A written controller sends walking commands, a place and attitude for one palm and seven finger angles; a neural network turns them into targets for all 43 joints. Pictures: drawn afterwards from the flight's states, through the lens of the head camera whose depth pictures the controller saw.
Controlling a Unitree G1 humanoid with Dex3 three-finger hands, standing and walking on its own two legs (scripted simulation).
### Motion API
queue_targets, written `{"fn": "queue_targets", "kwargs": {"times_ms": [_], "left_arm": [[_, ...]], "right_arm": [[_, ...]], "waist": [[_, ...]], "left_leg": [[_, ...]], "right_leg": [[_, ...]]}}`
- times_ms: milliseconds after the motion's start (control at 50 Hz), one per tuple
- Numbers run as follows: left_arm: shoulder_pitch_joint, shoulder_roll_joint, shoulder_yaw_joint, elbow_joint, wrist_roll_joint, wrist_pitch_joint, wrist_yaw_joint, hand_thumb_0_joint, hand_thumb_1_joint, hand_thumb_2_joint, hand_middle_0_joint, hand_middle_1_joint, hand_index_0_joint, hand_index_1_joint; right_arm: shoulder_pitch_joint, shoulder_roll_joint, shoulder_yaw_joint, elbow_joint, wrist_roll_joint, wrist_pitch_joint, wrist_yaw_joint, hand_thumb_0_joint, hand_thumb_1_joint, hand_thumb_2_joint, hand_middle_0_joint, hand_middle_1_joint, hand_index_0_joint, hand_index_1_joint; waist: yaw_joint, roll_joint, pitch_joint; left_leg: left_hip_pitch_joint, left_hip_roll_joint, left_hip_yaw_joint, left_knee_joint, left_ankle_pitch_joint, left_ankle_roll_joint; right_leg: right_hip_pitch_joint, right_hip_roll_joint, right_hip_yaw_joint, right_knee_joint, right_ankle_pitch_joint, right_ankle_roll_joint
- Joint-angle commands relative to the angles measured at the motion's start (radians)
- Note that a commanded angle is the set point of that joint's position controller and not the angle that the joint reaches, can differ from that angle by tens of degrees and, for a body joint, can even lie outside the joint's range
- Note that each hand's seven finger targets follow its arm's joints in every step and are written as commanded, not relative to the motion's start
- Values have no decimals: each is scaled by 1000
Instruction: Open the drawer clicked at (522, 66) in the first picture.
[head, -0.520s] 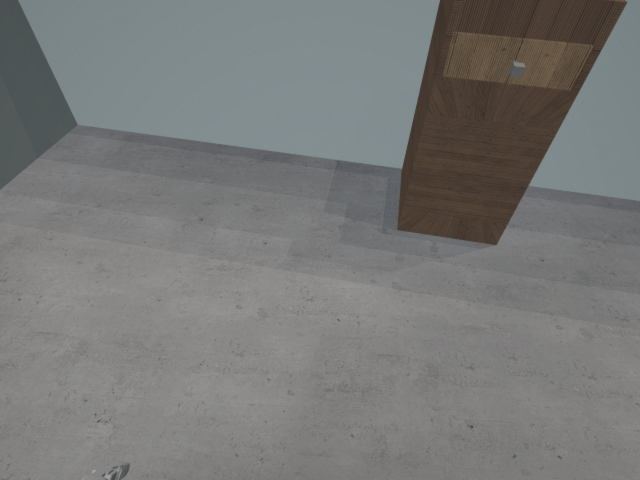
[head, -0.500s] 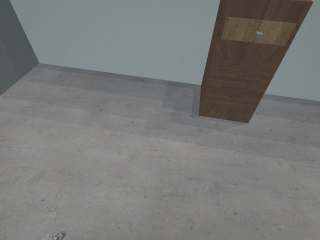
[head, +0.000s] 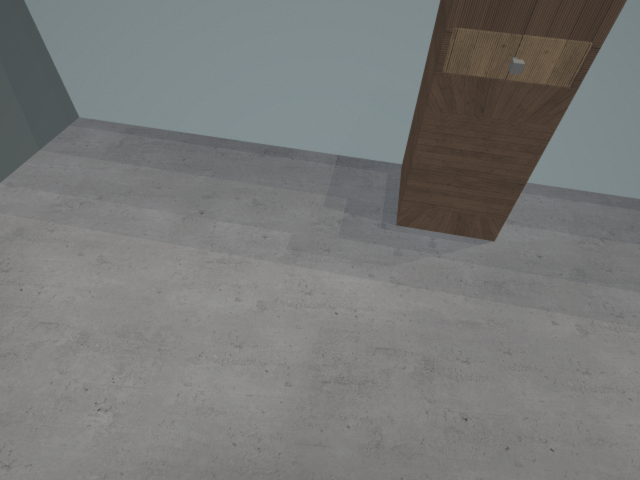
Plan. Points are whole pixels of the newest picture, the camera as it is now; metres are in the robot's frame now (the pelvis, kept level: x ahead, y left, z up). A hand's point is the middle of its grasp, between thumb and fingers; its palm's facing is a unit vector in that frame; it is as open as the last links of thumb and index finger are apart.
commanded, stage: stand and wait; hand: left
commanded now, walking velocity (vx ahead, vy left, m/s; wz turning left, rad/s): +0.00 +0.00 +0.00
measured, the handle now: (515, 64) +1.24 -0.51 +0.00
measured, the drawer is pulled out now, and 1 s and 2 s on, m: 0.00 0.00 0.00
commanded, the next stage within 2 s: look at it before walking up in 0.30 s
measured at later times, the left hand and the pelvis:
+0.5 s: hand out of the picture +0.08 +0.24 -0.15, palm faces -0.03 -0.94 -0.33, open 7.4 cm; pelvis +0.00 +0.00 +0.00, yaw +0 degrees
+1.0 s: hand out of the picture +0.08 +0.24 -0.15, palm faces -0.03 -0.94 -0.33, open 7.4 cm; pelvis +0.00 -0.01 +0.00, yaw +0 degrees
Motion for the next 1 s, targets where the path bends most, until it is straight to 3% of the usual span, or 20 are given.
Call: {"fn": "queue_targets", "kwargs": {"times_ms": [0, 220, 380, 480, 720, 980], "left_arm": [[-62, 203, 45, -64, 1, -29, 13, 0, 900, 900, -200, -300, -200, -300], [-66, 205, 43, -43, 2, -27, 12, 0, 900, 900, -200, -300, -200, -300], [-69, 204, 44, -41, 2, -29, 14, 0, 900, 900, -200, -300, -200, -300], [-74, 204, 45, -39, 3, -28, 14, 0, 900, 900, -200, -300, -200, -300], [-70, 208, 46, -37, 3, -32, 14, 0, 900, 900, -200, -300, -200, -300], [-67, 208, 46, -30, 3, -32, 14, 0, 900, 900, -200, -300, -200, -300]], "right_arm": [[-71, -208, -36, -66, 3, -28, -11, 0, -900, -900, 200, 300, 200, 300], [-59, -218, -35, -37, 3, -28, -9, 0, -900, -900, 200, 300, 200, 300], [-59, -216, -34, -30, 5, -32, -11, 0, -900, -900, 200, 300, 200, 300], [-64, -215, -34, -28, 5, -31, -11, 0, -900, -900, 200, 300, 200, 300], [-65, -217, -33, -28, 5, -32, -12, 0, -900, -900, 200, 300, 200, 300], [-66, -218, -31, -24, 6, -29, -12, 0, -900, -900, 200, 300, 200, 300]], "waist": [[-5, 14, -63], [-4, 18, -39], [-3, 18, -68], [-3, 23, -44], [-6, 15, -83], [-5, 14, -65]], "left_leg": [[-7, 120, -96, -82, 116, 29], [-14, 126, -106, -110, 77, 28], [11, 133, -99, -106, 155, 26], [9, 133, -97, -116, 143, 25], [46, 134, -88, -108, 190, 20], [47, 135, -87, -119, 168, 19]], "right_leg": [[8, -102, 97, -87, 102, -50], [-6, -97, 101, -106, 48, -47], [23, -100, 93, -92, 141, -46], [12, -98, 93, -100, 128, -44], [33, -102, 98, -103, 189, -46], [28, -102, 103, -121, 170, -47]]}}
